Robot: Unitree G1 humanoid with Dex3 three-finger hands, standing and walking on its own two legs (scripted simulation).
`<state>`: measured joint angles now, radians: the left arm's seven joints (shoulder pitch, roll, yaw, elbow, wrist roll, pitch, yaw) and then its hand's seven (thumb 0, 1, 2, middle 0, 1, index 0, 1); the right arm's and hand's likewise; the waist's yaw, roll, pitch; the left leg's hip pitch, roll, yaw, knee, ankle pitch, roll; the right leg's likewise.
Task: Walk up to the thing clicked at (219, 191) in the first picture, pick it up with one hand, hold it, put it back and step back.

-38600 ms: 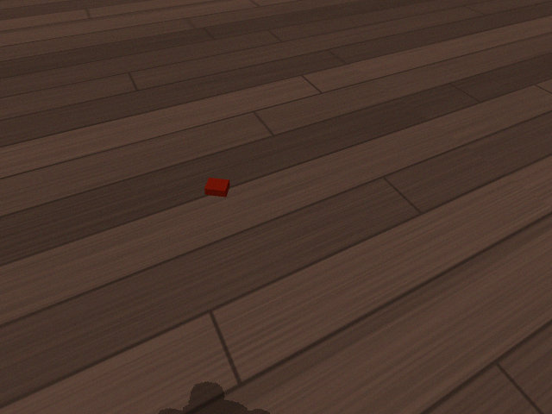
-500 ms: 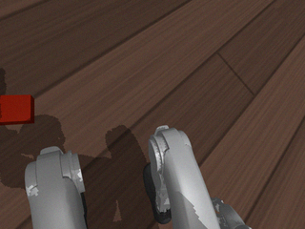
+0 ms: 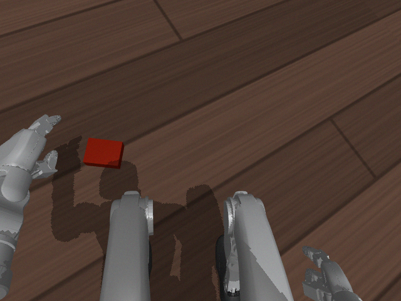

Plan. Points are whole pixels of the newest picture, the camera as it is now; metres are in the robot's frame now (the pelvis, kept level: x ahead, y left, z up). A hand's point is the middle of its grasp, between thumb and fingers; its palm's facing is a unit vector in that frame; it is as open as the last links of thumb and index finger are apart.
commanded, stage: home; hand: left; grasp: from above
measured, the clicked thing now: (104, 153) +0.48 +0.28 -0.42
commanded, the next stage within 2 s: none
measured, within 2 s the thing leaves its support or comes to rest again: neither
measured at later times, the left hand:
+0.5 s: hand (16, 227) +0.25 +0.22 +0.11, palm faces +0.09 -0.95 -0.31, open 7.4 cm
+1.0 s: hand out of the picture +0.22 +0.18 +0.23, palm faces +0.18 -0.96 -0.20, open 7.4 cm
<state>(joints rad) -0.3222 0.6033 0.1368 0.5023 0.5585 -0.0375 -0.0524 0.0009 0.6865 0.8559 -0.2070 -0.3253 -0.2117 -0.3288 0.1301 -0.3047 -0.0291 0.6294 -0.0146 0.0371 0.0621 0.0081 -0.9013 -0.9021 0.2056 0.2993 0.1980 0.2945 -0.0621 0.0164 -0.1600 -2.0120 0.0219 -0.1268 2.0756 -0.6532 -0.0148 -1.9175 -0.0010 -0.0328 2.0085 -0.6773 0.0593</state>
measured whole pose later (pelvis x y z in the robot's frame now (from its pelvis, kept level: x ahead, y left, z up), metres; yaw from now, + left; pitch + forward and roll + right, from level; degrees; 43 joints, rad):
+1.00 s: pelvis +0.08 -0.01 +0.28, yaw +7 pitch +11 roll -2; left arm 0.52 0.21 0.04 -0.14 -0.06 0.47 0.02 0.01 0.91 0.90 -0.20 -0.30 -0.20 -0.30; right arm 0.28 -0.23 0.02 0.51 0.02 -0.23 -0.19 0.01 -0.90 -0.90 0.21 0.30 0.20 0.29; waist -0.04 0.06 -0.18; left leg -0.72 0.04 -0.07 1.01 -0.47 -0.03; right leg -0.65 -0.02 -0.05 0.96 -0.49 0.02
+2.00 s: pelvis +0.08 +0.00 +0.28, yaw +6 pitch +10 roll -3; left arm 0.51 0.22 0.03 -0.13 -0.06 0.46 0.02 0.01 0.91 0.90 -0.20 -0.30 -0.20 -0.30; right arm 0.29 -0.22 0.03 0.54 0.01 -0.24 -0.18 0.02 -0.90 -0.90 0.21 0.30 0.20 0.30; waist -0.04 0.05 -0.16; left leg -0.71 0.04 -0.06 1.02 -0.48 -0.02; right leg -0.64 -0.02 -0.04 0.95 -0.48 0.03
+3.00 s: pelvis +0.08 +0.00 +0.28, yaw +7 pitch +6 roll -1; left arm 0.37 0.24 0.00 0.11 0.01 0.27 0.03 0.01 0.91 0.90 -0.20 -0.30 -0.21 -0.30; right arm 0.23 -0.24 0.01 0.63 -0.06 -0.17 -0.13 0.01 -0.90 -0.90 0.21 0.30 0.20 0.29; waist -0.01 0.02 -0.07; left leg -0.62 0.02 -0.05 0.98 -0.47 -0.02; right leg -0.56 -0.04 -0.03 0.94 -0.49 0.03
